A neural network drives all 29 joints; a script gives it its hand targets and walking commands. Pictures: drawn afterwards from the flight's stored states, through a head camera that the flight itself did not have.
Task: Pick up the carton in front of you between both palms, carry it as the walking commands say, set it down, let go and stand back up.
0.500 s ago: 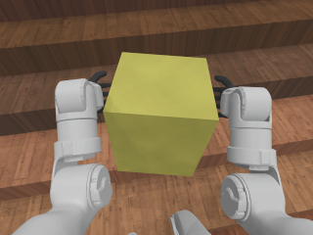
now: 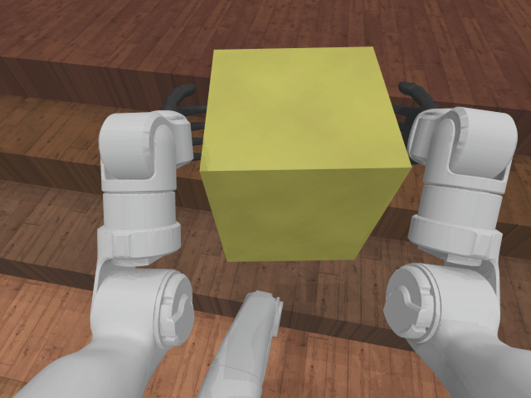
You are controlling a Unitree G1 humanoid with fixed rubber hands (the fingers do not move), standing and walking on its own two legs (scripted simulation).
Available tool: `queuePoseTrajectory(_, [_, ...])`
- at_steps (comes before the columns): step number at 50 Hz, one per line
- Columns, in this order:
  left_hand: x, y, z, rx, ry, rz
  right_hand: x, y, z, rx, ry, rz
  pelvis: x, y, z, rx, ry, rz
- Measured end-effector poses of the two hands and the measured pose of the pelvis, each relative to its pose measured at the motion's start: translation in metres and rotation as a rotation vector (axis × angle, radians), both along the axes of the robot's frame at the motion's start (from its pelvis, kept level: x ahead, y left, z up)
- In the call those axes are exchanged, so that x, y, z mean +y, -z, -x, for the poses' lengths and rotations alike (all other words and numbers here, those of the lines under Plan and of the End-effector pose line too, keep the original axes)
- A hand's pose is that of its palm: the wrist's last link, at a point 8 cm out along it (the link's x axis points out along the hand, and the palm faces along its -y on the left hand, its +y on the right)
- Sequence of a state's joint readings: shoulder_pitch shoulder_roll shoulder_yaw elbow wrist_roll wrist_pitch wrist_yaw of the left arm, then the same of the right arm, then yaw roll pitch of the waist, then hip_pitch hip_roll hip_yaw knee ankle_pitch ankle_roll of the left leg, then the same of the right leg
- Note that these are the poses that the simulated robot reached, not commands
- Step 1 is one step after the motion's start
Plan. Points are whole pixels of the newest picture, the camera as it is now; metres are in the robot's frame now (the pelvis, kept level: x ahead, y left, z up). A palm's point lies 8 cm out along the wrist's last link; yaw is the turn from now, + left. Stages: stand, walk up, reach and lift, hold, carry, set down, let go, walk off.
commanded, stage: carry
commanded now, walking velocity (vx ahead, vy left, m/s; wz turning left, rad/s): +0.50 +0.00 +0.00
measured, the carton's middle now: (291, 166) +0.42 +0.10 +0.12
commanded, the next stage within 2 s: none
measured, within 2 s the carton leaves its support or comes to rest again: neither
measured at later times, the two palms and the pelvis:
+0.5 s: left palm out of the picture +0.71 +0.15 +0.40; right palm out of the picture +0.66 -0.14 +0.41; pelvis +0.30 +0.05 +0.17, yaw -1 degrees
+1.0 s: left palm out of the picture +0.94 +0.19 +0.53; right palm out of the picture +0.96 -0.11 +0.51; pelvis +0.57 +0.01 +0.33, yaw +1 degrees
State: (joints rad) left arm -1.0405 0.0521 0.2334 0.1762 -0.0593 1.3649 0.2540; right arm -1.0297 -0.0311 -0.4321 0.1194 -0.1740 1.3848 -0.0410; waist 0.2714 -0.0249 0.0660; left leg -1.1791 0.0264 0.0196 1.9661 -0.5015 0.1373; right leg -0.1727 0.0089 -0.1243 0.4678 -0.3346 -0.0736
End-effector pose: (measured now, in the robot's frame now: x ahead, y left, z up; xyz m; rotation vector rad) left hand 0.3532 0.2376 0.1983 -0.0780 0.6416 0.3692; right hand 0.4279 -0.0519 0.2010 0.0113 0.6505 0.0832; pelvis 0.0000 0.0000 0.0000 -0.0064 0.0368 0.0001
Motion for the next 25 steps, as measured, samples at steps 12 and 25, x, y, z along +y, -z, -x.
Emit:
queuePoseTrajectory(12, [-0.062, -0.081, -0.203, 0.147, 0.316, 0.028, -0.068, -0.068, -0.089, 0.144, 0.294, 0.103, 0.064, -0.105, -0.156, -0.005, -0.008, -0.054])
queuePoseTrajectory(25, [-0.087, -0.201, -0.355, -0.012, 0.374, 0.084, -0.091, -0.207, -0.229, 0.003, 0.355, 0.148, 0.048, -0.175, -0.304, -0.008, 0.022, 0.028])
